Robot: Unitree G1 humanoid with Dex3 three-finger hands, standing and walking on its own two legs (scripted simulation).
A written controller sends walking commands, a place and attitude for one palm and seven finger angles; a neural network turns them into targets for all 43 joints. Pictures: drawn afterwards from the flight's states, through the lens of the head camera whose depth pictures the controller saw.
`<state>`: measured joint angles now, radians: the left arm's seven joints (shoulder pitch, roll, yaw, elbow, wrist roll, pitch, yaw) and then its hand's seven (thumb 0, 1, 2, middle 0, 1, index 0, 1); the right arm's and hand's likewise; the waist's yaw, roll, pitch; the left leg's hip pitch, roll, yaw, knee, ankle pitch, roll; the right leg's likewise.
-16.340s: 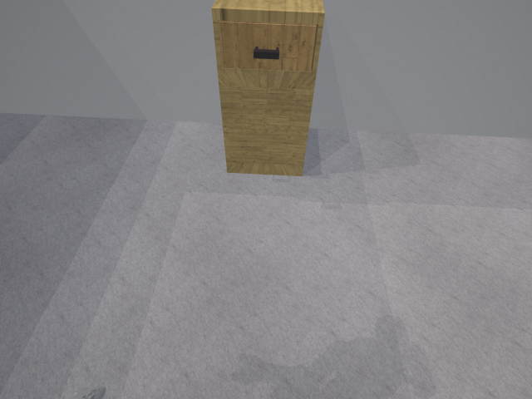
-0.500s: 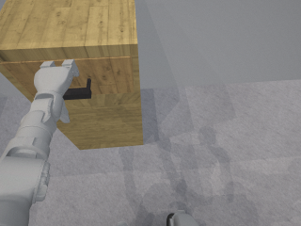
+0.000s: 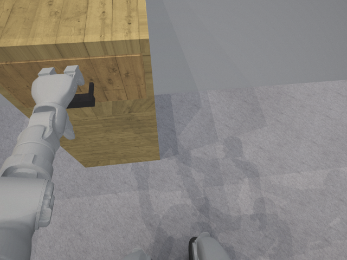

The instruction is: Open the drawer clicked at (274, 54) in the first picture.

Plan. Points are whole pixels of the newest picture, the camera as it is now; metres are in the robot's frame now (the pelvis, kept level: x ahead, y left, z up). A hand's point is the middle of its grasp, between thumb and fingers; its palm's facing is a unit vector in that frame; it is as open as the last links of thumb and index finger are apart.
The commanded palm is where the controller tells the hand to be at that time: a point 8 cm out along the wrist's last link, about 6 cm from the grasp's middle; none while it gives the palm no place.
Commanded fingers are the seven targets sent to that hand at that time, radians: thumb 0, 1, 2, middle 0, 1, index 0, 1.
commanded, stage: lower the fingers behind the handle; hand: left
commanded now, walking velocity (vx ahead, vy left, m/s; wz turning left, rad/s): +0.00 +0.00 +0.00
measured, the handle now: (75, 94) +0.55 +0.24 -0.02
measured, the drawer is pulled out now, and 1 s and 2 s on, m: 0.00 0.00 0.00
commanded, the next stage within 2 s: lift the fingers back up to retry in 1.26 s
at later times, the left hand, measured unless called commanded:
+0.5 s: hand (71, 106) +0.50 +0.23 -0.01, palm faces -0.05 -0.02 -1.00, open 13.8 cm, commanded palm +0.48 +0.24 +0.03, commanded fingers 0.00 -0.50 0.30 -0.30 -1.20 -0.30 -1.20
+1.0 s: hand (72, 108) +0.50 +0.23 -0.02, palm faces -0.02 +0.02 -1.00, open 13.8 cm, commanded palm +0.48 +0.24 +0.01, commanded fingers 0.00 -0.50 0.30 -0.30 -1.20 -0.30 -1.20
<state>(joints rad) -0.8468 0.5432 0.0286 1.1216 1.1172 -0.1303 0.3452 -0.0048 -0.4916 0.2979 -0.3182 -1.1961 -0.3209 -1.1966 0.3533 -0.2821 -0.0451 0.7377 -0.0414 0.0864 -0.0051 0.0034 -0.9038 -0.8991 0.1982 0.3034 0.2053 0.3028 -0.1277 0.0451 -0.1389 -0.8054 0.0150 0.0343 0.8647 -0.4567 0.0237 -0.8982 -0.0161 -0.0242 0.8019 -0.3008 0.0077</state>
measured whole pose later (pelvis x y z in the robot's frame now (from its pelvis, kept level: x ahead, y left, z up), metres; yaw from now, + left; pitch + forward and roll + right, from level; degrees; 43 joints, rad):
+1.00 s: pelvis -0.03 +0.00 -0.04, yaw +0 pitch +27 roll -1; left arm -0.96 0.59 0.00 1.16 1.12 -0.09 0.38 -0.01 -0.49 0.30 -0.24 -1.28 -0.32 -1.20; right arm 0.32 -0.29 -0.01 0.71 -0.03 0.06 -0.01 0.00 -0.90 -0.90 0.20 0.30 0.21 0.30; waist -0.16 0.05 -0.15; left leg -1.06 0.01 0.03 1.10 -0.52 0.03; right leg -1.15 -0.02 -0.02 1.02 -0.34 0.01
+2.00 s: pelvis +0.01 +0.01 +0.01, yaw +0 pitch +22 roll -2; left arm -0.86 0.55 0.00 1.07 1.07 -0.10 0.28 -0.01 -0.49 0.30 -0.32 -1.20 -0.32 -1.20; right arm 0.37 -0.28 -0.04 0.73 -0.02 0.08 -0.02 0.00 -0.90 -0.90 0.20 0.30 0.21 0.30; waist -0.12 0.06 -0.14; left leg -0.75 0.02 0.02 0.83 -0.45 0.03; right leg -0.83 -0.01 -0.03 0.74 -0.29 0.02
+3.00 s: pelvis -0.01 -0.01 +0.01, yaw +0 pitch +20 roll -1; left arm -0.87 0.55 -0.01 1.13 1.10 -0.11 0.32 -0.01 -0.49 0.30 -0.32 -1.20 -0.32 -1.20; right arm 0.36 -0.29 -0.05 0.75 -0.02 0.06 -0.02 0.00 -0.90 -0.90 0.20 0.30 0.20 0.30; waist -0.12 0.05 -0.12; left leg -0.74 0.01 0.03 0.80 -0.42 0.01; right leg -0.83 -0.01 -0.02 0.75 -0.27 0.00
